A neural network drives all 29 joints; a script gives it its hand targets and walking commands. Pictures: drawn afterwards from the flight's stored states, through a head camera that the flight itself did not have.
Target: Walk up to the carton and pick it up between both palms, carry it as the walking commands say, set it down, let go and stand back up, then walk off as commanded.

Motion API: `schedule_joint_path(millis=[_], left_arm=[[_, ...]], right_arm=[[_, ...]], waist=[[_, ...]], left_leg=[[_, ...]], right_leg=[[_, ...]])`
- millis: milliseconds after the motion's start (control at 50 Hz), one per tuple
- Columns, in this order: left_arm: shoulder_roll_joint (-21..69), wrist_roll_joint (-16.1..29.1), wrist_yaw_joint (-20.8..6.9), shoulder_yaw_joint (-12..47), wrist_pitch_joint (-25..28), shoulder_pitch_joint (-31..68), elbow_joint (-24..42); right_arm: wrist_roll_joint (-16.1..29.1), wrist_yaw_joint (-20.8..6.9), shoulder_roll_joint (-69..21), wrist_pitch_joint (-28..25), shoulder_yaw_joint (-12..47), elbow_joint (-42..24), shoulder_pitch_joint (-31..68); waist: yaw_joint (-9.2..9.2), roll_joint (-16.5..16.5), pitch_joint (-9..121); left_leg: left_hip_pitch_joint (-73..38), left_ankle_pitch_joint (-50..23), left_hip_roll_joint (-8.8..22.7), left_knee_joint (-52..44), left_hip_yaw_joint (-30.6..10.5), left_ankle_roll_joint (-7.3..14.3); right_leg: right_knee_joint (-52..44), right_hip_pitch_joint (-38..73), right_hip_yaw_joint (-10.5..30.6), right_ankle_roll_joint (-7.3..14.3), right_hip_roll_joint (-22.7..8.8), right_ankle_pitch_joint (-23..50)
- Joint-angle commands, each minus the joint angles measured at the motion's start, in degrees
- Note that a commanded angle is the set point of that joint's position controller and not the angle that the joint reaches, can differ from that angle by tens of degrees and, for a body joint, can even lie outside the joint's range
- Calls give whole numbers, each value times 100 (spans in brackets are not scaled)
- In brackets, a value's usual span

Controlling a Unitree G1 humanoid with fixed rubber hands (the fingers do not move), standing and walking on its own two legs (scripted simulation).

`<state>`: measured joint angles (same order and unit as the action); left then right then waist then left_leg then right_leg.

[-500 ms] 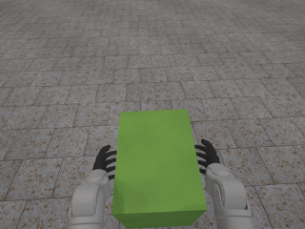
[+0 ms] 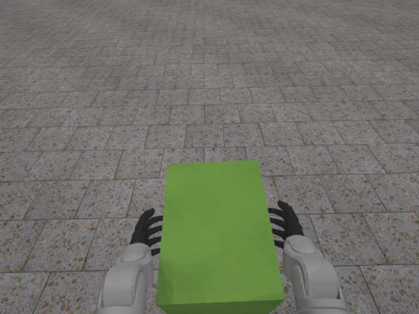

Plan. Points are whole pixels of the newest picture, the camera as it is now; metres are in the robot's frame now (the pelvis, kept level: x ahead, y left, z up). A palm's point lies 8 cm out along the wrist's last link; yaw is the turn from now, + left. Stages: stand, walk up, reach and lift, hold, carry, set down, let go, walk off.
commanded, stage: hold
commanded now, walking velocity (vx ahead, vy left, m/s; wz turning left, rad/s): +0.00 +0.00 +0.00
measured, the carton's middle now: (216, 243) +0.29 -0.01 -0.04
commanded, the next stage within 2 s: set down in 0.30 s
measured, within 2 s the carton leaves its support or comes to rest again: neither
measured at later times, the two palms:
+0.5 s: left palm (135, 226) +0.30 +0.16 +0.03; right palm (273, 216) +0.31 -0.12 +0.03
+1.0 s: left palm (136, 241) +0.30 +0.17 -0.03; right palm (266, 234) +0.31 -0.12 -0.03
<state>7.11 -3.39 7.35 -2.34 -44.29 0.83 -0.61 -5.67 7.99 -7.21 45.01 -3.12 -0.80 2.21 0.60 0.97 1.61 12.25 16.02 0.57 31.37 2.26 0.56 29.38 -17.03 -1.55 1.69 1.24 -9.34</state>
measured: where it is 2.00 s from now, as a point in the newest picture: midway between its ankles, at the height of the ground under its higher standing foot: outside the picture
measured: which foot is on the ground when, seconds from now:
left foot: down 0.00-1.00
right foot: down 0.00-1.00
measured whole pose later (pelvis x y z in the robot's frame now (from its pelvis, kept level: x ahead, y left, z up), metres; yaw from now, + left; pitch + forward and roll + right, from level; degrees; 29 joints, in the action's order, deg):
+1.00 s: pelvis +0.02 +0.02 -0.01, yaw +3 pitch -2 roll -1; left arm 8.6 -12.4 1.7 -12.7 -23.0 14.6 -30.1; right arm -12.1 0.7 -8.3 23.1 -17.3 29.6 14.7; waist 1.4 1.1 -3.1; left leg 15.4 20.3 -1.6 37.3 -0.5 2.1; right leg 34.2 -18.6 0.6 0.5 1.3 -14.0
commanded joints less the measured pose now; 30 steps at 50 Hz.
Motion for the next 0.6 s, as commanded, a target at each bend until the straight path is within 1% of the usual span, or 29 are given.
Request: schedule_joint_path(millis=[0, 20, 40, 60, 80, 100, 120, 140, 160, 180, 220, 240, 260, 280, 300, 320, 340, 360, 380, 400, 420, 440, 460, 480, 500, 520, 540, 560, 580], left_arm=[[1922, 680, -689, 1957, 545, 4201, 354], [1984, 647, -733, 1883, 573, 4325, 260], [2087, 675, -812, 1915, 588, 4637, 229], [2221, 663, -878, 1920, 591, 4588, 68], [2293, 657, -920, 1851, 625, 4811, 8], [2448, 606, -990, 1827, 607, 4816, -144], [2559, 618, -1079, 1848, 607, 4834, -355], [2684, 596, -1145, 1850, 598, 4953, -478], [2833, 482, -1197, 1727, 592, 4944, -673], [2983, 469, -1268, 1725, 602, 5119, -739], [3405, 368, -1394, 1701, 569, 4900, -1070], [3455, 349, -1463, 1639, 546, 5058, -1195], [3720, 404, -1552, 1683, 579, 5061, -1226], [3951, 489, -1630, 1847, 599, 5087, -1105], [4374, 157, -1676, 1957, 621, 4456, -805], [4644, 161, -1781, 2068, 614, 4520, -726], [4874, 270, -1872, 2255, 610, 4781, -705], [4974, 262, -1921, 2197, 651, 4792, -721], [5145, 226, -1981, 2200, 601, 4534, -1043], [5327, 315, -2029, 2381, 659, 4520, -916], [5387, 309, -2054, 2367, 697, 4436, -918], [5453, 342, -2074, 2397, 726, 4364, -941], [5589, 363, -2109, 2400, 723, 4295, -1074], [5582, 345, -2122, 2362, 771, 4331, -1111], [5660, 340, -2119, 2346, 780, 4259, -1254], [5656, 256, -2097, 2247, 840, 4125, -1279], [5664, 180, -2067, 2155, 862, 4072, -1456], [5708, 56, -2066, 1964, 886, 3829, -1754], [5660, 13, -2052, 1900, 915, 3865, -1842]], right_arm=[[627, -419, -2242, -332, 1580, -316, 3212], [679, -423, -2455, -334, 1689, -165, 3291], [647, -390, -2661, -326, 1645, 20, 3357], [683, -400, -2775, -337, 1731, -32, 3534], [652, -397, -2951, -319, 1710, 182, 3600], [668, -392, -3208, -317, 1759, 325, 3688], [638, -397, -3327, -281, 1720, 421, 3664], [634, -430, -3609, -234, 1733, 600, 3827], [625, -475, -3835, -223, 1746, 743, 3848], [617, -518, -4084, -194, 1781, 918, 3919], [622, -635, -4428, -163, 1818, 1110, 3967], [601, -695, -4554, -128, 1723, 1344, 4001], [633, -766, -4795, -146, 1871, 1349, 4026], [705, -841, -5029, -165, 1995, 1235, 4050], [803, -1107, -5793, -259, 2789, 1436, 4105], [799, -1213, -5959, -265, 2713, 1473, 3985], [702, -1264, -5989, -304, 2532, 1411, 3895], [729, -1339, -6100, -331, 2551, 1449, 3864], [697, -1391, -5956, -380, 2379, 1431, 3738], [693, -1456, -5912, -458, 2450, 1230, 3676], [735, -1514, -5925, -511, 2528, 1091, 3641], [726, -1557, -5845, -554, 2410, 1198, 3382], [624, -1566, -5737, -591, 2329, 1152, 3258], [572, -1594, -5638, -651, 2222, 1215, 3206], [475, -1607, -5578, -664, 2105, 1365, 3102], [487, -1656, -5516, -735, 2084, 1337, 3112], [353, -1675, -5439, -766, 1876, 1532, 2997], [308, -1715, -5266, -828, 1795, 1624, 2989], [157, -1753, -5140, -858, 1572, 1832, 2841]], waist=[[418, -202, 696], [321, -292, 703], [413, -401, 523], [341, -296, 650], [356, -467, 694], [305, -469, 631], [390, -346, 570], [331, -401, 612], [197, -424, 536], [212, -523, 523], [138, -336, 416], [162, -279, 432], [143, -445, 503], [191, -317, 723], [-562, -570, 846], [-325, -302, 889], [16, -277, 927], [-55, -333, 1158], [89, -143, 1099], [217, -193, 1303], [133, -107, 1443], [249, -12, 1494], [409, -124, 1483], [436, 18, 1482], [515, 30, 1420], [451, 24, 1425], [461, 113, 1248], [376, 183, 1169], [509, 167, 946]], left_leg=[[742, 1127, -458, -375, -557, 206], [689, 1013, -509, -234, -553, 202], [565, 1001, -620, -25, -459, 170], [629, 937, -558, -45, -472, 168], [536, 904, -619, 37, -459, 165], [502, 877, -667, 176, -397, 144], [658, 955, -654, 116, -417, 157], [686, 961, -639, 134, -423, 181], [644, 957, -670, 164, -395, 172], [607, 957, -686, 199, -391, 184], [611, 841, -681, 51, -449, 157], [680, 895, -678, 22, -456, 159], [586, 737, -676, -14, -471, 149], [564, 539, -596, -108, -561, 148], [625, -29, -292, -381, -717, 320], [746, -193, -333, -460, -748, 299], [770, -252, -361, -476, -799, 293], [837, -428, -379, -467, -811, 320], [778, -530, -353, -583, -890, 326], [716, -802, -390, -576, -921, 308], [843, -928, -416, -566, -895, 289], [798, -1169, -414, -606, -933, 254], [733, -1210, -412, -601, -990, 238], [698, -1308, -424, -607, -1010, 205], [646, -1378, -412, -626, -1029, 177], [555, -1580, -389, -640, -1072, 156], [552, -1425, -373, -650, -1073, 132], [576, -1506, -369, -623, -1092, 84], [523, -1474, -359, -668, -1116, 43]], right_leg=[[-244, 1492, 650, -32, 168, -1744], [-308, 1353, 715, -21, 107, -1887], [-506, 1079, 861, 32, -29, -2209], [-402, 1158, 779, -29, 42, -2116], [-417, 1046, 777, -16, 3, -2227], [-532, 963, 902, -1, -102, -2347], [-473, 1089, 877, -61, -46, -2294], [-510, 1138, 907, -86, -77, -2321], [-565, 1094, 990, -96, -128, -2421], [-598, 1010, 1002, -102, -145, -2483], [-556, 1125, 1000, -160, -129, -2204], [-567, 1185, 1028, -172, -123, -2238], [-601, 1231, 1026, -216, -104, -2067], [-457, 1399, 997, -275, -39, -1576], [-644, 1905, 1091, -234, -9, -1098], [-551, 2101, 1099, -220, -13, -503], [-503, 2148, 1073, -205, -14, -111], [-367, 2358, 1090, -247, -1, 205], [-244, 2283, 940, -248, 59, 621], [-166, 2376, 839, -246, 138, 1149], [-101, 2617, 847, -235, 126, 1483], [-44, 2648, 813, -228, 145, 1884], [-28, 2697, 778, -223, 173, 1995], [-15, 2553, 741, -214, 181, 2023], [-18, 2501, 672, -207, 229, 2026], [6, 2470, 660, -215, 281, 2103], [-14, 2348, 661, -193, 276, 1895], [-10, 2354, 681, -149, 267, 1879], [-44, 2208, 605, -152, 319, 1712]])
